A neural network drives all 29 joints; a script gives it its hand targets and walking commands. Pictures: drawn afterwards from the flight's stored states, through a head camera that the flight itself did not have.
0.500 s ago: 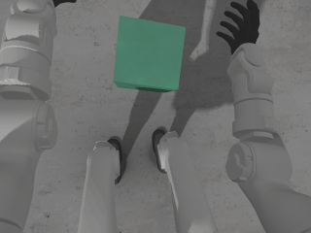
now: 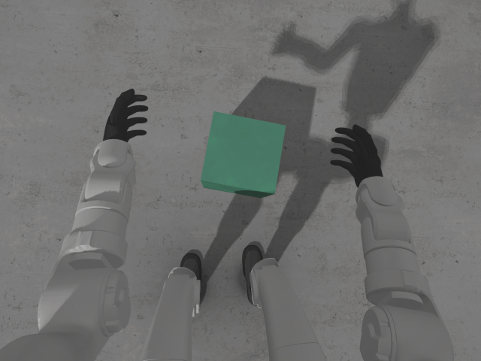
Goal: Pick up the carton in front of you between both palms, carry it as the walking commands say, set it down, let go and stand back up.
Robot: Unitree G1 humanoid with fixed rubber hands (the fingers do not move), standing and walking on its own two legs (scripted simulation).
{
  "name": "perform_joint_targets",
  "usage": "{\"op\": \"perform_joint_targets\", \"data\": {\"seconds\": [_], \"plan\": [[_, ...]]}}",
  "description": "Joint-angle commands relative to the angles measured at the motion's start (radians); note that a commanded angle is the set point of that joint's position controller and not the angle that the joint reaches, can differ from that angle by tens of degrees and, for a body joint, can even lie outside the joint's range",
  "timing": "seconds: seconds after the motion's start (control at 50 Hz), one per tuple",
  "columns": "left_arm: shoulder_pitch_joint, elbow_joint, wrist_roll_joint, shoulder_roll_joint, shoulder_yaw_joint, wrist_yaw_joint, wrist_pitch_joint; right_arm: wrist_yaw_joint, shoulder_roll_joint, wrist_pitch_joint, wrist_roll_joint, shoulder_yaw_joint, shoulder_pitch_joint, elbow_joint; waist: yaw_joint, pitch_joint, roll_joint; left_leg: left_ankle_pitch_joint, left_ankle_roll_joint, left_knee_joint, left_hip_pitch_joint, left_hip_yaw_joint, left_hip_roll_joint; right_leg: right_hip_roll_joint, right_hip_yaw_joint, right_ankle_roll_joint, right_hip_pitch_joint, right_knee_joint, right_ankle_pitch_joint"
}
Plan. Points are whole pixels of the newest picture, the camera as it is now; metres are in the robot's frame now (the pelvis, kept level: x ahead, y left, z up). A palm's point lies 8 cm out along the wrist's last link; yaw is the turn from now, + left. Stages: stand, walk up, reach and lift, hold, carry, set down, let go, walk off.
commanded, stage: let go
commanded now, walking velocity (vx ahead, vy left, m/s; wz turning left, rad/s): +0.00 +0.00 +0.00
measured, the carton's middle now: (240, 160) +0.48 -0.08 -0.57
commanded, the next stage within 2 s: stand in 1.12 s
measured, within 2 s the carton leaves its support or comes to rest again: neither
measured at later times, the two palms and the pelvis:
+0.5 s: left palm (59, 235) +0.31 +0.20 -0.02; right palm (427, 276) +0.22 -0.25 +0.01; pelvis +0.06 -0.01 +0.07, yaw -2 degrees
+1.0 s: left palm (12, 314) +0.23 +0.23 +0.01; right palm (426, 284) +0.22 -0.23 +0.02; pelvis +0.06 +0.01 +0.08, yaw -3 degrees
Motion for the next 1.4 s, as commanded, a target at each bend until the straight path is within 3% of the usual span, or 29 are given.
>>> {"op": "perform_joint_targets", "data": {"seconds": [0.0, 0.14, 0.26, 0.36, 0.58, 0.76, 0.86, 0.88, 0.9, 1.1, 1.12, 1.16, 1.2, 1.3, 1.38], "plan": [[-0.069, -0.208, -0.012, 0.055, -0.014, 0.018, -0.041, 0.027, -0.148, -0.035, 0.017, 0.031, 0.019, -0.129, -0.028, -0.807, 0.058, 0.250, -0.035, -0.121, 0.566, 0.032, -0.009, 0.024, -0.043, 0.017, 0.616, -0.082, 0.349], [0.241, -0.197, -0.048, 0.057, -0.050, -0.020, -0.099, 0.035, -0.123, -0.082, 0.069, 0.124, 0.291, -0.129, -0.001, -0.571, 0.008, 0.142, -0.017, -0.225, 0.559, 0.047, -0.001, -0.001, 0.010, 0.026, 0.853, -0.185, 0.344], [0.485, -0.184, -0.075, 0.076, -0.082, -0.043, -0.156, 0.009, -0.120, -0.126, 0.099, 0.186, 0.518, -0.183, 0.015, -0.464, -0.041, 0.195, -0.004, -0.290, 0.640, 0.044, 0.001, -0.008, 0.043, 0.036, 1.044, -0.243, 0.500], [0.665, -0.226, -0.086, 0.091, -0.102, -0.054, -0.189, -0.006, -0.129, -0.143, 0.114, 0.223, 0.686, -0.250, 0.027, -0.364, -0.039, 0.265, 0.000, -0.362, 0.797, 0.039, 0.007, -0.006, 0.045, 0.044, 1.138, -0.308, 0.581], [0.922, -0.312, -0.116, 0.100, -0.161, -0.101, -0.168, -0.007, -0.163, -0.122, 0.107, 0.233, 0.794, -0.247, 0.097, -0.072, 0.050, 0.328, -0.020, -0.515, 1.131, 0.029, 0.032, 0.029, 0.002, 0.023, 1.159, -0.483, 0.346], [0.960, -0.379, -0.150, 0.111, -0.195, -0.144, -0.101, -0.011, -0.171, -0.051, 0.064, 0.205, 0.802, -0.233, 0.088, 0.086, -0.014, 0.261, -0.016, -0.570, 1.190, 0.027, 0.049, 0.039, -0.012, 0.010, 1.206, -0.521, 0.218], [0.949, -0.392, -0.140, 0.116, -0.190, -0.149, -0.068, -0.007, -0.168, -0.020, 0.053, 0.200, 0.779, -0.238, 0.090, 0.129, -0.006, 0.206, -0.014, -0.575, 1.177, 0.032, 0.048, 0.038, -0.017, 0.007, 1.233, -0.517, 0.170], [0.993, -0.322, -0.152, 0.117, -0.186, -0.129, -0.099, -0.030, -0.199, 0.031, 0.042, 0.205, 0.728, -0.292, 0.102, 0.078, -0.012, 0.273, -0.016, -0.543, 1.231, 0.022, 0.056, 0.055, -0.020, 0.010, 1.213, -0.484, 0.135], [0.989, -0.335, -0.144, 0.117, -0.191, -0.119, -0.103, -0.040, -0.189, 0.044, 0.042, 0.208, 0.752, -0.285, 0.101, 0.094, 0.008, 0.288, -0.020, -0.533, 1.218, 0.025, 0.054, 0.053, -0.022, 0.007, 1.202, -0.481, 0.122], [0.971, -0.353, -0.148, 0.139, -0.195, -0.111, -0.076, -0.064, -0.172, 0.097, 0.056, 0.235, 0.741, -0.319, 0.108, 0.137, 0.016, 0.224, -0.007, -0.531, 1.198, 0.043, 0.045, 0.041, -0.011, 0.014, 1.195, -0.484, 0.131], [0.986, -0.222, -0.086, 0.253, -0.147, -0.076, -0.108, -0.101, -0.278, 0.005, 0.043, 0.198, 0.709, -0.167, 0.122, 0.149, 0.085, 0.064, -0.014, -0.496, 1.060, 0.006, 0.078, -0.034, 0.054, 0.028, 1.090, -0.488, 0.108], [0.987, -0.199, -0.087, 0.278, -0.146, -0.062, -0.142, -0.105, -0.263, -0.063, 0.028, 0.204, 0.739, -0.130, 0.109, 0.120, 0.019, -0.042, -0.004, -0.488, 1.078, -0.017, 0.084, -0.058, 0.089, 0.009, 1.052, -0.518, -0.004], [0.962, -0.178, -0.085, 0.260, -0.154, -0.063, -0.160, -0.099, -0.257, -0.098, 0.028, 0.210, 0.740, -0.090, 0.103, 0.105, -0.006, -0.056, 0.002, -0.486, 1.095, -0.032, 0.091, -0.062, 0.107, -0.003, 1.024, -0.537, -0.077], [0.946, -0.113, -0.095, 0.260, -0.159, -0.072, -0.181, -0.092, -0.287, -0.134, 0.027, 0.218, 0.730, -0.010, 0.106, 0.027, -0.014, 0.148, 0.009, -0.475, 1.137, -0.053, 0.114, -0.066, 0.098, -0.011, 1.090, -0.493, 0.165], [0.957, -0.071, -0.101, 0.284, -0.159, -0.065, -0.185, -0.100, -0.310, -0.144, 0.032, 0.220, 0.743, 0.037, 0.107, 0.002, -0.020, 0.241, 0.009, -0.465, 1.158, -0.053, 0.122, -0.076, 0.099, -0.015, 1.130, -0.479, 0.269]]}}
